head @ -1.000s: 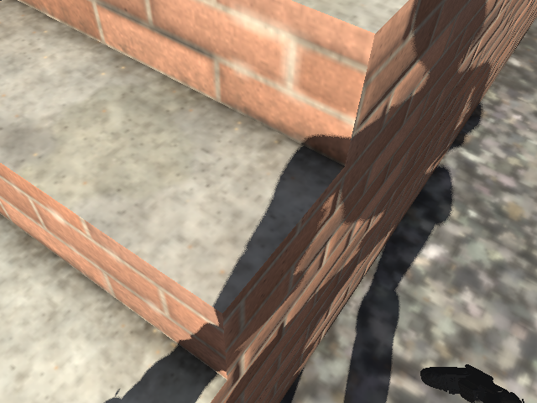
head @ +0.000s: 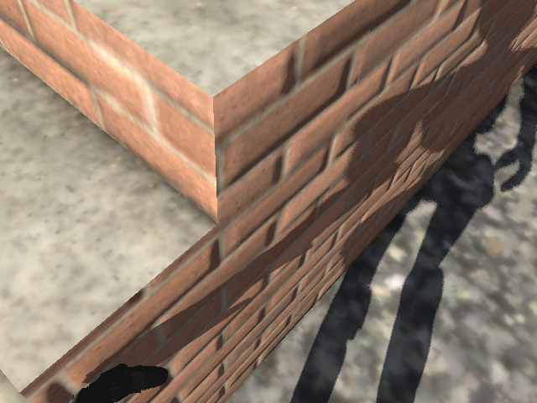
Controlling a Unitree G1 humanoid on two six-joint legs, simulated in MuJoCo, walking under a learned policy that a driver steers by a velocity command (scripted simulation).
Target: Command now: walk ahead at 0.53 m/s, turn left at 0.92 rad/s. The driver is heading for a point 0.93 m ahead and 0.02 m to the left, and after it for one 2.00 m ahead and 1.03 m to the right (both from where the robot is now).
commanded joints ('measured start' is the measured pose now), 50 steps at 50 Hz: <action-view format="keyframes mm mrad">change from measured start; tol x32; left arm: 1 -32 114 53 -93 -11 -31 30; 50 138 247 174 33 -8 118 -11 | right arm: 1 -35 -149 -47 -70 4 5 -3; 50 -146 -99 -3 17 -30 47 -10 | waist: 1 -4 177 -218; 5 62 -303 -276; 18 55 -160 -167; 20 -18 336 -114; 41 121 150 -186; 44 163 -343 -70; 50 53 -86 -126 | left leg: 1 135 171 -216 -5 332 25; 5 -297 -58 65 567 -436 -98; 8 -216 87 125 895 -312 -151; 18 128 93 259 -17 -251 -49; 20 146 445 -228 -241 -217 103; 27 190 387 177 -68 524 139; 40 101 437 270 -57 66 83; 44 -430 99 234 587 -529 -139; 50 -366 125 157 663 -113 -127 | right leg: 1 95 69 -67 -136 35 -6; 6 240 -491 250 -338 442 -330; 13 154 -260 -160 -251 404 -209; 20 -216 -59 -242 74 -307 29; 28 -96 -21 -63 469 -224 -24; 41 207 -30 -161 -26 -139 -93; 44 184 -404 551 -342 399 -331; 50 217 -174 284 -253 232 -223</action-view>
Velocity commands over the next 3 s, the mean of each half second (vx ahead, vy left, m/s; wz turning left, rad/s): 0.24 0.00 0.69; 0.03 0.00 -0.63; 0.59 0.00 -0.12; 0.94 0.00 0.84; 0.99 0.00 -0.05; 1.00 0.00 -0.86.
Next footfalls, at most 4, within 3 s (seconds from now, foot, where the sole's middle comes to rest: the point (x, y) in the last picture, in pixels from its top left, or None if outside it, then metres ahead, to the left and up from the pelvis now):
0.06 right None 0.09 -0.13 -0.78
0.38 left None -0.06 0.08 -0.78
0.84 right None -0.15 -0.15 -0.78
1.34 left None -0.07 0.02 -0.78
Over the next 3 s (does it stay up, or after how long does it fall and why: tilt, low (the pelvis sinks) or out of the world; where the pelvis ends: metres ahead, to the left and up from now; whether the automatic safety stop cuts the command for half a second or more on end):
stays up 0.13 -0.17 -0.01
